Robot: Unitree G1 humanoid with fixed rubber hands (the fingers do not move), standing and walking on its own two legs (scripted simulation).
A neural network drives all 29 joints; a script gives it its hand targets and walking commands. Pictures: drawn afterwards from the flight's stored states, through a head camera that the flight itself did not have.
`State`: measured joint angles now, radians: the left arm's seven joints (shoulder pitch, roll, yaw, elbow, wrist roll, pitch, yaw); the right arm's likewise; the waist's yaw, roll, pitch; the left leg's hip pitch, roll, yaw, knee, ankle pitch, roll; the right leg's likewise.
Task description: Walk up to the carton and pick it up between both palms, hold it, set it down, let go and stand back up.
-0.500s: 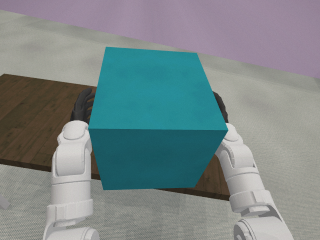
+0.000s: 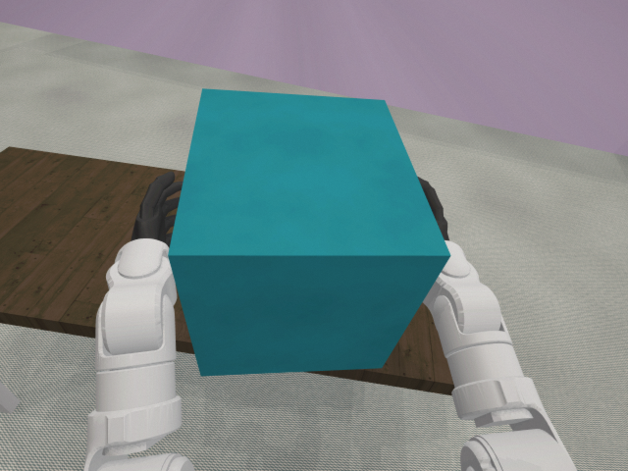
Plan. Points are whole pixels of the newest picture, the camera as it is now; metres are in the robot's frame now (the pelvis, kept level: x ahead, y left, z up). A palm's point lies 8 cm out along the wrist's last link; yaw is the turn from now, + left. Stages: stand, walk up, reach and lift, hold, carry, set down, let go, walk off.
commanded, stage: hold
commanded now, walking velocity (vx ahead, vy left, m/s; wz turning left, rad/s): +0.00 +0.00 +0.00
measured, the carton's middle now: (295, 233) +0.39 +0.01 +0.14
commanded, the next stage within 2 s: none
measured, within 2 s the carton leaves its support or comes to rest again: neither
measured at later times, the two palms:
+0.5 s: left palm (153, 240) +0.35 +0.17 +0.17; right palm (428, 238) +0.36 -0.16 +0.16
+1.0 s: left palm (148, 243) +0.35 +0.18 +0.17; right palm (424, 239) +0.36 -0.15 +0.16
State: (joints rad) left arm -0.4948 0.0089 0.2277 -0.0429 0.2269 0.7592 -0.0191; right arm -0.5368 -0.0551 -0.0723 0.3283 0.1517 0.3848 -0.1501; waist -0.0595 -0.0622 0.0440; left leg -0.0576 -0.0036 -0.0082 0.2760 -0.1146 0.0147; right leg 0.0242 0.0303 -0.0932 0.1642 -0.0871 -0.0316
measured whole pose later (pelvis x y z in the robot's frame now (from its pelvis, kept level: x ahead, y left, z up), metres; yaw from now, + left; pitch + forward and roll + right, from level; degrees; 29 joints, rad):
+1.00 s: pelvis +0.00 +0.00 +0.00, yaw +0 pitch -6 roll -1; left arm -0.45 0.01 0.22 -0.12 0.24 0.78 -0.03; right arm -0.51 -0.06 -0.05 0.28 0.17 0.39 -0.16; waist -0.06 -0.06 0.05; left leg -0.06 -0.01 -0.01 0.27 -0.12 0.02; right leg 0.03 0.03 -0.09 0.15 -0.09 -0.03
